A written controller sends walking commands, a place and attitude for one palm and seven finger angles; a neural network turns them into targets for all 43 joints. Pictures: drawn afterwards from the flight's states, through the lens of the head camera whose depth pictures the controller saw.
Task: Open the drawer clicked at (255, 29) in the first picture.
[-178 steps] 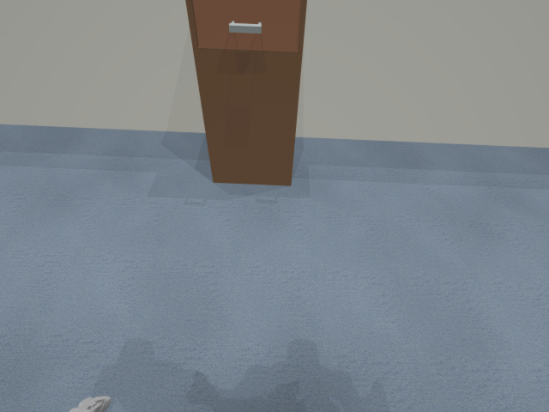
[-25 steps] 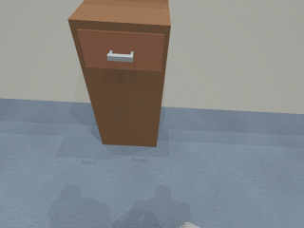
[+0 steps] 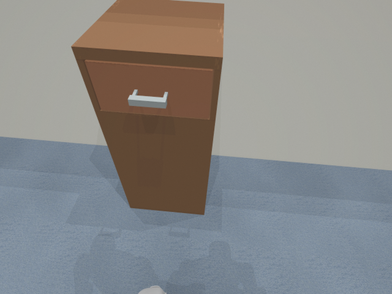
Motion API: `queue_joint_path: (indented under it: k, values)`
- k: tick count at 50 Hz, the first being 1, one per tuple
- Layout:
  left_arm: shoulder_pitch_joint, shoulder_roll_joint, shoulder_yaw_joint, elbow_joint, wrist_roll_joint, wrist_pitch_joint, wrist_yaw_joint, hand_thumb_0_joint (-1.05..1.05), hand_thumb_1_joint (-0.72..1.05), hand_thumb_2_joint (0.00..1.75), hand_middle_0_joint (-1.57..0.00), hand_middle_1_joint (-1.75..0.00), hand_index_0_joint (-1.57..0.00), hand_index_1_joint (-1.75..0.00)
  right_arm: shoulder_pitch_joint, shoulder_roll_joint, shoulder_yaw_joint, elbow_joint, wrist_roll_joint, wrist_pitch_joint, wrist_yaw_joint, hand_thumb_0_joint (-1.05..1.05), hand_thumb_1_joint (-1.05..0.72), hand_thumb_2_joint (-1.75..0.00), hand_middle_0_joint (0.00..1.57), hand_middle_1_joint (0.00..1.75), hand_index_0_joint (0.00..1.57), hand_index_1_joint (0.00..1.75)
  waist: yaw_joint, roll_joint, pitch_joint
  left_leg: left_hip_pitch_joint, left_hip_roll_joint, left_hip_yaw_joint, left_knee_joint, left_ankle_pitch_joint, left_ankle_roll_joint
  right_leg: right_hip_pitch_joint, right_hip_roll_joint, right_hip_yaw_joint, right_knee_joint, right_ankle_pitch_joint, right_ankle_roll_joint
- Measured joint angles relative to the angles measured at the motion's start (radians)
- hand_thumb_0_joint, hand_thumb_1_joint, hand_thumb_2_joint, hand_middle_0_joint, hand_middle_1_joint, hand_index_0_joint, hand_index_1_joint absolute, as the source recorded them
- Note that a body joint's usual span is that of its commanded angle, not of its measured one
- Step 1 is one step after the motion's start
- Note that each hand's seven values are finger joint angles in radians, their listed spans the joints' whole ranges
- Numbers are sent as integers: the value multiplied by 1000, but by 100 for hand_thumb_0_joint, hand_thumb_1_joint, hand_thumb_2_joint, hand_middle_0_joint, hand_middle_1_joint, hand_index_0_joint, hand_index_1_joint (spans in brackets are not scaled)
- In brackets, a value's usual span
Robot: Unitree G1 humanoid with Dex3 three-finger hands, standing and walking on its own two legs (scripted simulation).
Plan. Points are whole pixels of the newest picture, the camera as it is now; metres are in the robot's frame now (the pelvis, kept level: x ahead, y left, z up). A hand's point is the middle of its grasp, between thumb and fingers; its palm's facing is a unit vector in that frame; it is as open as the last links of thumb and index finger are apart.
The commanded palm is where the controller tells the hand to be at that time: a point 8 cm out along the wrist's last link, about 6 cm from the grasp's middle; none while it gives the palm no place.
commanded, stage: take the last steps up to it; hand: left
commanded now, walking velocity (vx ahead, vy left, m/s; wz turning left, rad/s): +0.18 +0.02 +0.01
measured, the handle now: (149, 97) +0.64 +0.20 +0.03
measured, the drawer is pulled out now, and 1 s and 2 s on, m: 0.00 0.00 0.00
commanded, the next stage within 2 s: come to a stop and stand still in 0.08 s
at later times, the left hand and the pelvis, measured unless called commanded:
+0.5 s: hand (118, 293) +0.16 +0.20 -0.18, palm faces +0.02 -0.97 -0.22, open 7.3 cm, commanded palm none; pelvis +0.09 +0.01 +0.00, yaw -1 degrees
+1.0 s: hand out of the picture +0.07 +0.18 -0.16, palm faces +0.09 -0.96 -0.25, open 7.3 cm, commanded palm none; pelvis +0.04 -0.01 +0.00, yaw +0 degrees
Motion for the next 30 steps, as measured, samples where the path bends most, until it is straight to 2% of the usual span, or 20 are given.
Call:
queue_joint_path:
  k: [4, 5, 8, 10, 11, 13, 16, 21, 25, 27, 29, 30]
  values:
    - [52, -3, 1, 24, -3, 14, -1, 0, 92, 90, -20, -30, -20, -29, -30, 4, 14, -20, 0, -17, 3, 1, -91, -90, 19, 30, 20, 30, 24, -16, 6, 101, -26, 23, -168, 33, 14, 18, -15, 2, 76, -82, 34]
    - [59, -1, 2, 29, -5, 21, -2, 0, 92, 90, -20, -30, -20, -29, -36, 8, 16, -24, -3, -28, 0, 1, -91, -90, 19, 30, 20, 30, 22, -27, 10, 111, -36, 29, -176, 70, 31, -2, -30, 8, 143, -119, 33]
    - [46, 10, 2, 38, -6, 47, -3, 0, 92, 90, -20, -30, -20, -29, -41, 32, 30, -36, -3, -40, -13, 0, -91, -90, 19, 30, 20, 30, 22, -58, 30, 133, -58, 58, -142, 15, 71, -141, -45, 77, 490, -247, 10]
    - [26, 15, 5, 34, -3, 51, -5, 0, 91, 90, -20, -30, -20, -29, -28, 43, 29, -37, 4, -43, -29, 0, -92, -90, 19, 30, 20, 30, 13, -59, 32, 171, -70, 69, -185, 11, 75, -232, -47, 95, 645, -221, 6]
    - [13, 17, 6, 29, -4, 51, -4, 0, 91, 90, -20, -30, -20, -29, -22, 42, 23, -37, 8, -46, -40, -1, -93, -90, 20, 30, 20, 30, 7, -59, 32, 191, -78, 74, -215, 21, 75, -268, -51, 102, 677, -191, 10]
    - [-19, 23, 6, 14, -7, 52, 1, 0, 91, 90, -19, -30, -20, -29, -11, 33, 27, -26, 9, -46, -51, -2, -95, -90, 20, 30, 21, 30, -2, -61, 34, 228, -93, 78, -273, 41, 79, -312, -59, 115, 659, -134, 26]
    - [-69, 35, 6, -15, -13, 61, 16, 0, 92, 90, -19, -30, -20, -29, 6, 32, 39, 3, 8, -31, -59, -1, -95, -90, 20, 30, 20, 30, -10, -65, 34, 265, -107, 75, -324, 57, 79, -325, -60, 133, 541, -86, 46]
    - [-137, 50, 9, -57, -10, 92, 23, 0, 92, 90, -19, -30, -20, -29, 25, 44, 38, 33, 6, 11, -60, 0, -94, -90, 20, 30, 20, 30, -24, -62, 38, 284, -100, 71, -315, 38, 62, -294, -50, 135, 417, -94, 50]
    - [-174, 52, 13, -89, -9, 105, 22, 0, 92, 90, -19, -30, -20, -29, 31, 44, 25, 32, 0, 31, -55, 0, -92, -90, 20, 30, 20, 30, -39, -35, 50, 268, -80, 72, -277, 19, 41, -251, -35, 129, 355, -102, 39]
    - [-182, 52, 14, -104, -10, 98, 22, 0, 92, 90, -19, -30, -20, -29, 36, 40, 19, 31, 1, 38, -50, 0, -92, -90, 20, 30, 20, 30, -40, -22, 52, 249, -71, 76, -242, 4, 25, -205, -33, 125, 258, -18, 36]
    - [-185, 46, 13, -108, -6, 83, 26, 0, 91, 90, -19, -30, -20, -29, 33, 29, 12, 32, 7, 45, -44, 1, -91, -90, 20, 30, 20, 30, -40, 2, 57, 220, -54, 70, -187, -26, 10, -187, -17, 122, 215, -6, -1]
    - [-188, 40, 8, -108, -5, 79, 26, 0, 91, 90, -19, -30, -20, -29, 31, 20, 8, 29, 10, 52, -42, 1, -91, -90, 20, 30, 20, 30, -46, 19, 61, 201, -55, 44, -143, -91, 6, -190, -9, 115, 221, -19, -15]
